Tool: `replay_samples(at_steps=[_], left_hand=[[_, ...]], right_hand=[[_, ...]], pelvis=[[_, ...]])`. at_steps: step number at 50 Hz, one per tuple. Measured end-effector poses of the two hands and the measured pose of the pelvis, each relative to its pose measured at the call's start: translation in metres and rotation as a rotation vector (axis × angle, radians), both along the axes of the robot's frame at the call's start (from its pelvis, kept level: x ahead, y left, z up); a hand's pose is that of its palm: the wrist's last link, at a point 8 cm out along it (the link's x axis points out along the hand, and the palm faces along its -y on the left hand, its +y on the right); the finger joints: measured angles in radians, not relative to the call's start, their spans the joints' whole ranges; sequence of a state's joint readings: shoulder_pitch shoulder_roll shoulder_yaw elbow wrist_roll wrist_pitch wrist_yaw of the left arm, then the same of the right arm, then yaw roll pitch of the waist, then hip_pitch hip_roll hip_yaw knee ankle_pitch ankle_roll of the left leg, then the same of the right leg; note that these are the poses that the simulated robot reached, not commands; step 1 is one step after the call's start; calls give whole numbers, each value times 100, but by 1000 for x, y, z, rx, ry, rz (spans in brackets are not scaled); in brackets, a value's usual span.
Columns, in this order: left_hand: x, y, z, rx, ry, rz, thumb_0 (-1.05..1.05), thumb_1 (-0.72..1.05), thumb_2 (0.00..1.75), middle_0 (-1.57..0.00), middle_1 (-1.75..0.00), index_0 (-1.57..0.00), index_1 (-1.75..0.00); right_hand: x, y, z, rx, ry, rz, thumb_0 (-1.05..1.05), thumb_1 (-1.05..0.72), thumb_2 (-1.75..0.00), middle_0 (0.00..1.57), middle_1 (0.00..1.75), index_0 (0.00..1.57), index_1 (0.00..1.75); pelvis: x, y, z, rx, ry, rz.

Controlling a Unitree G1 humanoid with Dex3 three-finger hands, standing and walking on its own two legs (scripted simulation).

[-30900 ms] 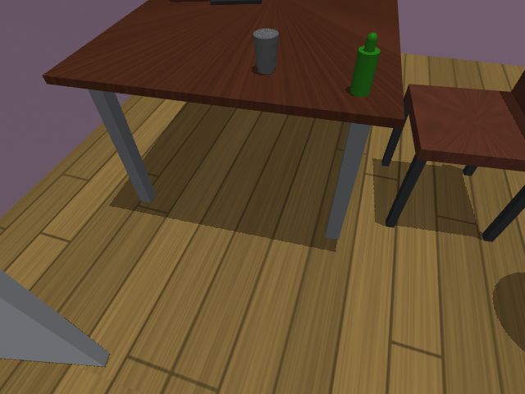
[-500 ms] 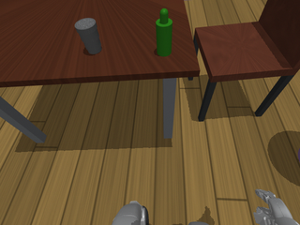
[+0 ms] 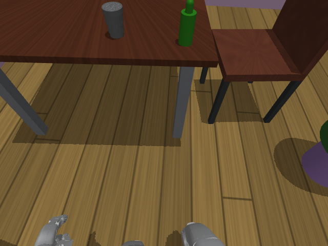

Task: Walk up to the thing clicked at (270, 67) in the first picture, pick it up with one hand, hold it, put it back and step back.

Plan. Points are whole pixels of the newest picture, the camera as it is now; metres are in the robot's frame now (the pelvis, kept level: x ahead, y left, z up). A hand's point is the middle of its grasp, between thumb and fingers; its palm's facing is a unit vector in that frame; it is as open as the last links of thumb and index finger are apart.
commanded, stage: step back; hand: left
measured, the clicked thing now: (114, 21) +0.91 +0.21 +0.03
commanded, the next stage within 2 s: stand in 1.72 s
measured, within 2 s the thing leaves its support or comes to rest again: neither
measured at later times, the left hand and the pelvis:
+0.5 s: hand out of the picture -0.05 +0.27 -0.13, palm faces -0.05 -0.88 -0.47, open 7.4 cm; pelvis -0.15 -0.01 +0.00, yaw -2 degrees
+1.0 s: hand out of the picture -0.20 +0.25 -0.15, palm faces -0.01 -0.93 -0.37, open 7.4 cm; pelvis -0.25 -0.01 +0.00, yaw -1 degrees
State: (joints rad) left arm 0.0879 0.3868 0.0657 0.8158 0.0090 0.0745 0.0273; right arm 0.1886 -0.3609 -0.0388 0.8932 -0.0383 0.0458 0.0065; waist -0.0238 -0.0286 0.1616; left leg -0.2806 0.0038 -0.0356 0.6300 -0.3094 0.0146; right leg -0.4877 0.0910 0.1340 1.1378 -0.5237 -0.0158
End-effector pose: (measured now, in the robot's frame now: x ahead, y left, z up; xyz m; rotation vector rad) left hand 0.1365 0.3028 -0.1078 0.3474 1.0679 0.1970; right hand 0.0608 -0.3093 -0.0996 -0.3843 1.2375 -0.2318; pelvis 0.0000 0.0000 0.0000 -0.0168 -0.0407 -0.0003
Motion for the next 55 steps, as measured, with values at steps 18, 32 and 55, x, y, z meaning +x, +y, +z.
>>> replay_samples(at_steps=[18, 32, 55], left_hand=[[-182, -16, 14, 71, 183, -2, 0, 90, 90, -21, -30, -21, -30], [-220, 13, 1, 53, 21, 28, 0, 91, 90, -21, -30, -20, -30], [-337, 4, -3, -9, 136, 42, 1, 90, 90, -21, -30, -20, -30]], right_hand=[[-69, -22, -16, 68, -121, -34, 1, -91, -89, 21, 30, 21, 30], [-192, 9, -23, 38, 20, 30, 1, -91, -89, 21, 30, 21, 30], [-244, 1, -7, 39, -73, 2, 1, -91, -89, 21, 30, 21, 30]], pelvis=[[-112, -19, 1, 50, 5, -96], [-199, 0, -9, 64, -13, 1], [-252, 4, 2, 35, -7, -30]])
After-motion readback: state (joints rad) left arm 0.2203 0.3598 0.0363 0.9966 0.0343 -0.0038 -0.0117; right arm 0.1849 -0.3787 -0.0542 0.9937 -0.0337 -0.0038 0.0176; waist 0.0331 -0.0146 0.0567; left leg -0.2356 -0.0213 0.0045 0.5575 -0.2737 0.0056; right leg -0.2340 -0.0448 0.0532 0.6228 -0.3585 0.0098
